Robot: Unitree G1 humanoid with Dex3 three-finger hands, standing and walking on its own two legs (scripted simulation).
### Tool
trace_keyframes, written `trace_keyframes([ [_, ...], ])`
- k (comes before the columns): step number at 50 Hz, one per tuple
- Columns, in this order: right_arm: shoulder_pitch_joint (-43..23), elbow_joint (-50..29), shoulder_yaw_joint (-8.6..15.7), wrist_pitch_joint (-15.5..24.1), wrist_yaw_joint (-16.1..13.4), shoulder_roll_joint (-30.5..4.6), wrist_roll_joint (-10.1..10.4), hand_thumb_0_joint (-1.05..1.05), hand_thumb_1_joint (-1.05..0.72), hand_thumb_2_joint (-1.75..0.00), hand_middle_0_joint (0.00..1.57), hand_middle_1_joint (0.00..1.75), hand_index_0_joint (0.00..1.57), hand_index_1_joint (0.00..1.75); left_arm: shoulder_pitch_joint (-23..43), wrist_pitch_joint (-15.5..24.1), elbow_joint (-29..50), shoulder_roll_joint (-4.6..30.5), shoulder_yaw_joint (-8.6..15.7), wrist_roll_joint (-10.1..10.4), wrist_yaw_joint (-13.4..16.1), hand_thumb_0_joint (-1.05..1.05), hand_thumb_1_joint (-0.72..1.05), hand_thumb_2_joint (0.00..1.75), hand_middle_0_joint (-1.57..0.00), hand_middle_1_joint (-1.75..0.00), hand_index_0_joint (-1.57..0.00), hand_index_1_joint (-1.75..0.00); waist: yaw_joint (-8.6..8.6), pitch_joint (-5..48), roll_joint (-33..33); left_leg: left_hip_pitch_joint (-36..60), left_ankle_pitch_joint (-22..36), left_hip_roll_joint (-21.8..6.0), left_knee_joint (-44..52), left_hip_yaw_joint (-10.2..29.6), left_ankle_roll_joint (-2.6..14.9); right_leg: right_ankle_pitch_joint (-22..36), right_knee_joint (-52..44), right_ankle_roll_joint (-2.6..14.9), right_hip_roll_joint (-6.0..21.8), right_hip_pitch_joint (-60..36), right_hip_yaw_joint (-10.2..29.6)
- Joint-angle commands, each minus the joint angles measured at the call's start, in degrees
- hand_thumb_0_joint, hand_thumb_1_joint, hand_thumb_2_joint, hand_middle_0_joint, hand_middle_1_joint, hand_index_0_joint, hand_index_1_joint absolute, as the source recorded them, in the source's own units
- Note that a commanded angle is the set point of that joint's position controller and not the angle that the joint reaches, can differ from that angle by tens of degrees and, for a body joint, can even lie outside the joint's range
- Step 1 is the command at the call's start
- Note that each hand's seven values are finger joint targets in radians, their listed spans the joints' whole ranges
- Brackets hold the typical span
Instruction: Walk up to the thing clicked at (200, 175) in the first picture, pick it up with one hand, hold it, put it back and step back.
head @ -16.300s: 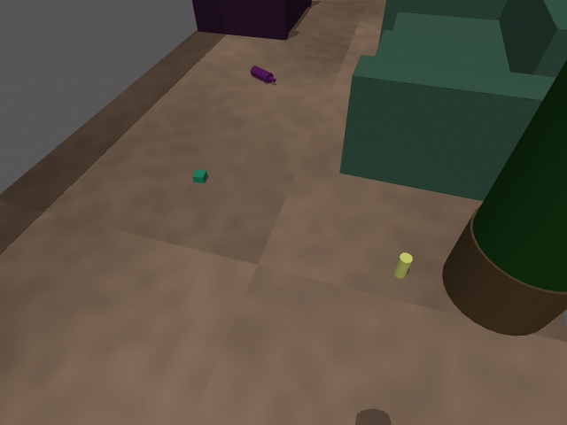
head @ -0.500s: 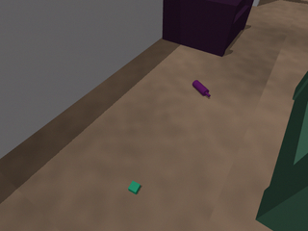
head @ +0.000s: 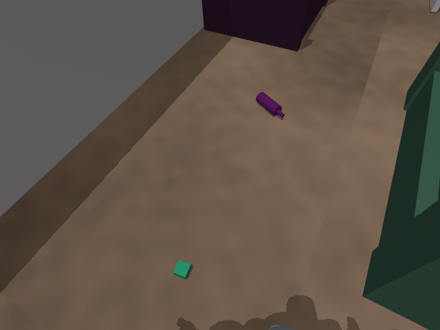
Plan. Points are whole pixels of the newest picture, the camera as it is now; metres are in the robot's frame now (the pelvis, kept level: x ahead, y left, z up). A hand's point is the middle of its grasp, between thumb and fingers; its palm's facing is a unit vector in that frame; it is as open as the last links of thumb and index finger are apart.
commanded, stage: walk up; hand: left
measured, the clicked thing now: (182, 269) +0.42 +0.21 -0.74
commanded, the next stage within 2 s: stand in 1.86 s
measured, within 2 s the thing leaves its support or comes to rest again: neither
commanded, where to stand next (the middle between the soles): +0.03 -0.03 m, yaw +1 degrees
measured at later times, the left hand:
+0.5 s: hand out of the picture +0.11 +0.24 -0.15, palm faces +0.00 -0.94 -0.33, open 7.4 cm
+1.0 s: hand out of the picture +0.06 +0.23 -0.13, palm faces +0.04 -0.94 -0.33, open 7.4 cm
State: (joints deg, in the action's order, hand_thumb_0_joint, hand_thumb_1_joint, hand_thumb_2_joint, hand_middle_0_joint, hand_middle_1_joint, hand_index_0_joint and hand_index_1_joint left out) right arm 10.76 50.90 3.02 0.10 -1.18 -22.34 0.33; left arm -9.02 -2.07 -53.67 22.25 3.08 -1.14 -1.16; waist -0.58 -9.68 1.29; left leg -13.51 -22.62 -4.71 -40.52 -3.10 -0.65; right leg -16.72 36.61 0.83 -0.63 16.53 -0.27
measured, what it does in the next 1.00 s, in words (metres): steps on the spot: left foot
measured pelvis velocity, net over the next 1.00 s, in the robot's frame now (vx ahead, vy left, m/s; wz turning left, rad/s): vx -0.02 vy -0.03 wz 0.03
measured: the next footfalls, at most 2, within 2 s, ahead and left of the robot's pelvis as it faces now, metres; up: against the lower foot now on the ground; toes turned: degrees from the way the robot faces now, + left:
left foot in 0.26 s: +0.03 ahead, +0.11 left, +0.00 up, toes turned +1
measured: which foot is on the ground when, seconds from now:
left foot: down 0.00-0.00, up 0.02-0.24, down 0.26-1.00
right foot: down 0.00-1.00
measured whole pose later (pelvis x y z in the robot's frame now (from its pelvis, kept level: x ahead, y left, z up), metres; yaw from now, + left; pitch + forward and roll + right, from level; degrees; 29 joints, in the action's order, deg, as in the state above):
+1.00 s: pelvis -0.02 -0.03 +0.03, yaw +1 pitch -3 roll +0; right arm 5.8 63.6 0.3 0.1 1.0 -20.0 -0.4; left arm -4.7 0.7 -64.0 19.7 1.1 -0.4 -0.7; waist 0.6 -3.4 0.5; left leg -7.4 -10.0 -1.4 -20.7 1.8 -1.5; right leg -9.4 19.4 -1.2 1.0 6.7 0.4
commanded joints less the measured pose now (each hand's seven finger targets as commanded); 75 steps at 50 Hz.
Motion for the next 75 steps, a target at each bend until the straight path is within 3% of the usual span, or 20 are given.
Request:
trace_keyframes([
  [1, 1.54, -4.24, 1.99, -0.51, -1.66, -10.00, 0.49, 0.00, -0.90, -0.90, 0.20, 0.30, 0.20, 0.30, -1.92, 2.02, 5.26, 16.97, 3.44, -0.13, 1.08, 0.00, 0.90, 0.90, -0.20, -0.30, -0.20, -0.30, 2.59, 12.17, -13.94, -6.07, -17.50, 4.84, -17.44, 4.72, 1.83, 34.98, -13.02, 17.39, 21.54, -7.02, 26.37],
  [5, 3.98, -1.55, 1.79, 0.12, -1.18, -10.26, 1.07, 0.00, -0.90, -0.90, 0.20, 0.30, 0.20, 0.30, 3.51, 1.63, 7.01, 12.92, 2.80, -0.38, 1.81, 0.00, 0.90, 0.90, -0.20, -0.30, -0.20, -0.30, 0.36, 11.61, -12.39, -7.43, -9.31, 5.63, -15.73, 6.24, 1.45, 35.82, -9.71, 12.54, 13.41, -7.77, 12.55],
  [9, 2.14, -1.41, 1.14, 0.87, -1.13, -9.91, 0.20, 0.00, -0.90, -0.90, 0.20, 0.30, 0.20, 0.30, 0.83, 1.53, 7.15, 12.25, 2.49, -0.73, 1.93, 0.00, 0.90, 0.90, -0.20, -0.30, -0.20, -0.30, 2.53, 14.29, -11.03, -7.07, -6.64, 5.03, -2.67, 4.18, 0.62, 37.76, -6.46, 12.40, 13.03, -13.17, 11.41],
  [11, 4.27, -0.19, 1.16, 1.42, -1.04, -9.15, -0.56, 0.00, -0.90, -0.90, 0.20, 0.30, 0.20, 0.30, 3.05, 1.28, 7.56, 12.43, 2.32, 0.16, 1.79, 0.00, 0.90, 0.90, -0.20, -0.30, -0.20, -0.30, 0.64, 14.72, -10.76, -1.81, 1.02, 4.89, 8.75, 3.13, 0.87, 34.91, -3.43, 10.81, 12.70, -11.28, 10.29],
  [12, 6.07, 0.70, 1.33, 1.92, -1.04, -9.06, -1.00, 0.00, -0.90, -0.90, 0.20, 0.30, 0.20, 0.30, 4.70, 0.99, 7.89, 12.10, 2.20, 0.85, 1.68, 0.00, 0.90, 0.90, -0.20, -0.30, -0.20, -0.30, -0.94, 15.03, -8.76, 1.84, 10.87, 4.83, 17.73, 3.19, 1.22, 32.03, -0.80, 8.84, 12.22, -9.85, 9.49],
  [13, 5.28, 0.70, 2.00, 2.32, -1.18, -10.61, -1.72, 0.00, -0.90, -0.90, 0.20, 0.30, 0.20, 0.30, 5.72, 0.70, 8.18, 11.18, 1.76, 1.43, 1.51, 0.00, 0.90, 0.90, -0.20, -0.30, -0.20, -0.30, -0.96, 14.77, -6.12, 6.49, 18.82, 1.79, 18.94, 8.13, 2.53, 25.33, 0.64, 5.78, 10.95, -4.03, 8.97],
  [14, 3.00, -0.22, 2.76, 2.75, -1.22, -14.46, -2.42, 0.00, -0.90, -0.90, 0.20, 0.30, 0.20, 0.30, 5.05, 0.62, 8.59, 8.71, 1.18, 1.91, 1.36, 0.00, 0.90, 0.90, -0.20, -0.30, -0.20, -0.30, 0.51, 13.96, 2.58, 8.49, 28.80, -7.34, 20.13, 20.51, 5.59, 15.82, 5.05, 2.39, 5.16, 2.20, 5.44],
  [15, -1.66, -1.63, 2.67, 3.11, -0.98, -16.02, -2.24, 0.00, -0.90, -0.90, 0.20, 0.30, 0.20, 0.30, 3.87, 0.21, 7.43, 7.69, 1.09, 2.08, 1.39, 0.00, 0.90, 0.90, -0.20, -0.30, -0.20, -0.30, 2.34, 11.31, 6.19, 7.67, 33.11, -14.04, 21.00, 27.15, 10.31, -6.85, 6.34, 0.73, -0.04, 5.76, 3.11],
  [16, -2.58, -1.58, 2.97, 3.25, -0.86, -18.02, -1.67, 0.00, -0.90, -0.90, 0.20, 0.30, 0.20, 0.30, 4.80, -0.19, 6.37, 10.56, 1.98, 1.53, 1.78, 0.00, 0.90, 0.90, -0.20, -0.30, -0.20, -0.30, 0.51, 10.87, 9.06, 1.20, 34.93, -17.33, 18.99, 28.26, 15.81, -15.58, 11.43, 0.48, 2.00, 0.55, 5.16],
  [17, -3.71, -1.47, 2.65, 3.38, -0.84, -16.18, -1.67, 0.00, -0.90, -0.90, 0.20, 0.30, 0.20, 0.30, 5.22, 0.02, 5.83, 11.15, 2.13, 1.49, 1.54, 0.00, 0.90, 0.90, -0.20, -0.30, -0.20, -0.30, 1.14, 8.98, 7.54, -0.47, 36.68, -15.56, 18.27, 25.53, 15.80, -15.07, 12.06, 0.68, 2.59, -0.77, 5.70],
  [20, -3.66, -1.27, 1.22, 3.42, -0.91, -12.87, -1.46, 0.00, -0.90, -0.90, 0.20, 0.30, 0.20, 0.30, 4.75, 1.08, 4.68, 9.45, 1.95, 1.80, 0.73, 0.00, 0.90, 0.90, -0.20, -0.30, -0.20, -0.30, 2.06, 10.61, 10.04, 7.20, 42.03, -7.64, 13.48, 13.84, 9.66, -8.24, 1.94, 1.47, 2.12, 0.86, 3.42],
  [22, -3.86, -0.51, 1.24, 2.62, -0.50, -12.89, -0.74, 0.00, -0.90, -0.90, 0.20, 0.30, 0.20, 0.30, 3.69, 2.11, 2.79, 9.15, 1.77, 1.35, 0.81, 0.00, 0.90, 0.90, -0.20, -0.30, -0.20, -0.30, 2.22, 13.42, 8.68, 7.39, 43.59, -3.56, 8.23, 9.35, 5.97, 7.23, -10.29, 1.39, 2.22, -6.91, 1.52],
  [24, -3.24, -0.77, 0.93, 1.70, -0.40, -11.14, 0.33, 0.00, -0.90, -0.90, 0.20, 0.30, 0.20, 0.30, 2.60, 2.88, 1.12, 11.21, 1.96, 1.05, 1.55, 0.00, 0.90, 0.90, -0.20, -0.30, -0.20, -0.30, 1.77, 16.91, 3.65, 3.30, 33.80, -0.91, 6.31, 7.61, 3.26, 25.73, -9.45, 3.03, 5.43, -15.23, 5.31],
  [25, -3.05, -1.06, 0.58, 1.47, -0.24, -10.20, 0.53, 0.00, -0.90, -0.90, 0.20, 0.30, 0.20, 0.30, 2.46, 3.34, 0.70, 12.07, 1.81, 0.85, 1.78, 0.00, 0.90, 0.90, -0.20, -0.30, -0.20, -0.30, 1.52, 16.76, 1.21, -0.53, 25.84, 0.00, 6.98, 7.52, 2.64, 27.74, -9.55, 3.56, 8.48, -17.33, 8.36],
  [26, -1.64, -0.29, 0.56, 1.09, -0.10, -9.54, 0.40, 0.00, -0.90, -0.90, 0.20, 0.30, 0.20, 0.30, 4.97, 3.40, 1.08, 13.69, 1.71, 1.03, 1.71, 0.00, 0.90, 0.90, -0.20, -0.30, -0.20, -0.30, 0.14, 16.36, -1.85, 0.34, 14.79, 1.95, 8.18, 6.61, 2.25, 20.51, -10.59, 6.04, 12.21, -13.18, 11.94],
  [27, -0.87, 1.25, 0.63, 0.71, -0.03, -9.41, -0.20, 0.00, -0.90, -0.90, 0.20, 0.30, 0.20, 0.30, 7.91, 3.36, 1.12, 13.88, 1.53, 1.11, 1.47, 0.00, 0.90, 0.90, -0.20, -0.30, -0.20, -0.30, -1.07, 13.57, -3.86, 4.13, 9.62, 1.96, 10.02, 6.76, 2.07, 13.20, -12.47, 6.40, 13.53, -5.70, 13.69],
  [30, -5.61, 2.38, 0.49, 1.17, 0.83, -11.05, -0.38, 0.00, -0.90, -0.90, 0.20, 0.30, 0.20, 0.30, 8.26, 3.27, -0.37, 11.01, 0.39, 1.30, 1.22, 0.00, 0.90, 0.90, -0.20, -0.30, -0.20, -0.30, 0.26, 9.61, -3.19, 5.81, 15.88, -0.76, 15.79, 9.62, 3.28, 8.21, -14.05, 1.74, 7.82, -2.73, 7.24],
  [32, -5.87, 3.15, 0.02, 1.28, 1.14, -10.23, -0.19, 0.00, -0.90, -0.90, 0.20, 0.30, 0.20, 0.30, 7.74, 3.75, -2.24, 11.03, 0.46, 1.08, 1.17, 0.00, 0.90, 0.90, -0.20, -0.30, -0.20, -0.30, 0.56, 10.62, -5.69, 5.91, 19.21, -0.67, 15.67, 8.82, 3.33, 11.33, -15.55, 1.36, 7.66, -6.17, 6.85],
  [54, -8.57, 9.70, -0.36, 1.37, 1.49, -9.85, -0.88, 0.00, -0.90, -0.90, 0.20, 0.30, 0.20, 0.30, 6.64, 3.65, -7.86, 9.67, 0.25, 0.87, 0.96, 0.00, 0.90, 0.90, -0.20, -0.30, -0.20, -0.30, 1.42, 9.04, 1.38, 3.37, 8.32, -2.06, 26.81, 10.69, 1.95, 4.93, -21.43, -0.03, 6.90, -9.71, 5.31],
  [75, -7.06, 10.50, -0.08, 1.05, 1.24, -9.79, -0.27, 0.00, -0.90, -0.90, 0.20, 0.30, 0.20, 0.30, 6.35, 4.02, -8.83, 9.94, -0.16, 0.75, 1.47, 0.00, 0.90, 0.90, -0.20, -0.30, -0.20, -0.30, 0.37, 11.80, -2.29, 6.36, 18.89, -1.59, 24.00, 9.62, 2.04, 13.39, -20.76, -0.47, 7.66, -10.92, 4.54],
])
